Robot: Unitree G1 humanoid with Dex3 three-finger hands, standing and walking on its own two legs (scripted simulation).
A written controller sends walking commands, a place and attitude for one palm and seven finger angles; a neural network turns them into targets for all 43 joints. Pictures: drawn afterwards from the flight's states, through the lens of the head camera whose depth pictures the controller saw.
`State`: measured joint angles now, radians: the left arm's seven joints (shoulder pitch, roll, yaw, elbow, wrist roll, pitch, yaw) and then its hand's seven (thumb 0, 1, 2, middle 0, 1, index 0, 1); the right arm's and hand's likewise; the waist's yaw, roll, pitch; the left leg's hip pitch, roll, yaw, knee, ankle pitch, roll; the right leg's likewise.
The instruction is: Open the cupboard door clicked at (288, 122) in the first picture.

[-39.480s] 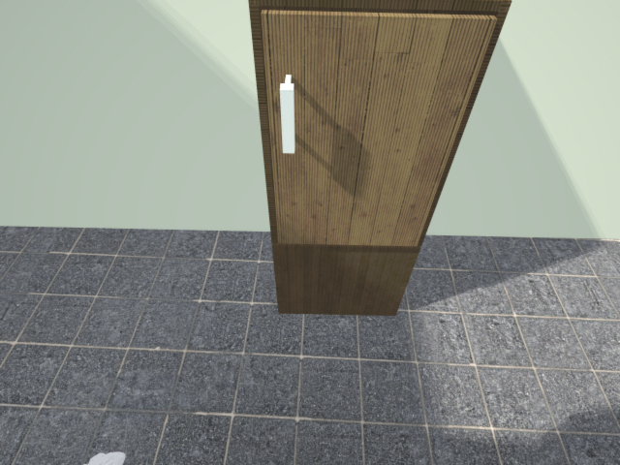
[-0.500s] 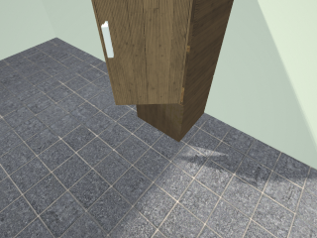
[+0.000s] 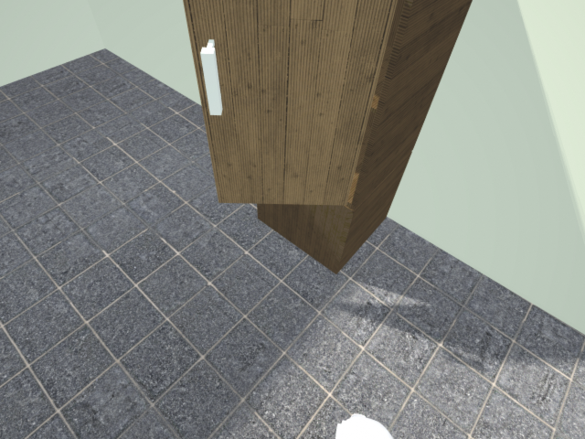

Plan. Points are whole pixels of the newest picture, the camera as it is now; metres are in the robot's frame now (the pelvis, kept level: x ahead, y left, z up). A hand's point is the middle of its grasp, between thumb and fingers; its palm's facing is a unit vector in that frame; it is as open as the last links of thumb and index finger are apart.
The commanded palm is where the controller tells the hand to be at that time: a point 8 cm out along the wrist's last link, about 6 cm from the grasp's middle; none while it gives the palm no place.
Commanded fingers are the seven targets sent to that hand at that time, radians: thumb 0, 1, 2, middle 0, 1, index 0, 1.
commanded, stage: shuffle to correct the standing spot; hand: left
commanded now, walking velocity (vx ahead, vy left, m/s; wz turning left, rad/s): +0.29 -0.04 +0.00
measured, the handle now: (213, 77) +0.76 +0.19 +0.08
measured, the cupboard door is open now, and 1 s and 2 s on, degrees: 41 41 41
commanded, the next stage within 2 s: come to a stop and stand still in 0.44 s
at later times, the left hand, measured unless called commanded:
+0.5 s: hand (203, 395) +0.22 +0.15 -0.19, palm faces +0.10 -0.98 -0.19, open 7.1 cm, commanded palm none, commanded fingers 0.00 0.90 0.90 -0.20 -0.30 -0.20 -0.30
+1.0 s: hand (220, 345) +0.30 +0.14 -0.18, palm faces +0.09 -0.97 -0.25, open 7.3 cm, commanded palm none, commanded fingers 0.00 0.90 0.90 -0.20 -0.30 -0.20 -0.30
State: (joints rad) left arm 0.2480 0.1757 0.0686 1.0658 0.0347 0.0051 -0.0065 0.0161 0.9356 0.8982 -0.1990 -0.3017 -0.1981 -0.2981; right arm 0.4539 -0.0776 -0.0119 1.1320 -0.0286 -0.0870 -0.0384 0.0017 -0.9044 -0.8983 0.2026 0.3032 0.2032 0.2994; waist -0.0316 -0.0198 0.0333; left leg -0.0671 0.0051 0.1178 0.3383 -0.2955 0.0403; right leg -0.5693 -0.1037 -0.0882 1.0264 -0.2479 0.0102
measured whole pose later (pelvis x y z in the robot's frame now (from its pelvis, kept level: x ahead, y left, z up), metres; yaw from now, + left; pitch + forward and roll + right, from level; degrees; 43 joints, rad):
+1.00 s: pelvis +0.25 -0.05 -0.01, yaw +3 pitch -1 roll +1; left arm 0.19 0.14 0.05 0.98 0.03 0.02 0.04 0.00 0.91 0.90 -0.20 -0.30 -0.20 -0.30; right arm 0.14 -0.19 -0.08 1.03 -0.01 0.06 -0.03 0.00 -0.91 -0.90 0.20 0.30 0.20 0.30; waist 0.01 0.02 0.12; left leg -0.42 0.00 0.02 1.09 -0.51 -0.05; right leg -0.32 -0.07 -0.11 0.56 -0.22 -0.03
